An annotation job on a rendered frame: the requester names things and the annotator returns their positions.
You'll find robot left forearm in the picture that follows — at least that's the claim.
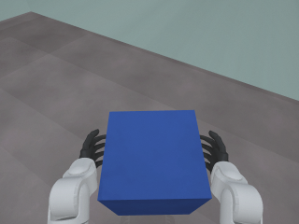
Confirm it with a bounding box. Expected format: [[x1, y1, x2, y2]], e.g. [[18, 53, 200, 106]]
[[47, 158, 98, 224]]

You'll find left robot hand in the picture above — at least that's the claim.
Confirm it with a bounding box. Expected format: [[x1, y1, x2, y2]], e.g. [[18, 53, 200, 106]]
[[79, 129, 107, 168]]

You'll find carton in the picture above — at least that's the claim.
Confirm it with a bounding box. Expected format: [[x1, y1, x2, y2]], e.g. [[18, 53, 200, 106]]
[[97, 110, 212, 216]]

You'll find robot right forearm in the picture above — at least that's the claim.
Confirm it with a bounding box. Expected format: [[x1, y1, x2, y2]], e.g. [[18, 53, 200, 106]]
[[210, 161, 263, 224]]

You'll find right robot hand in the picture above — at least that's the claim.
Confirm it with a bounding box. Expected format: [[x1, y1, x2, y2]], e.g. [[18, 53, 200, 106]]
[[200, 131, 229, 174]]

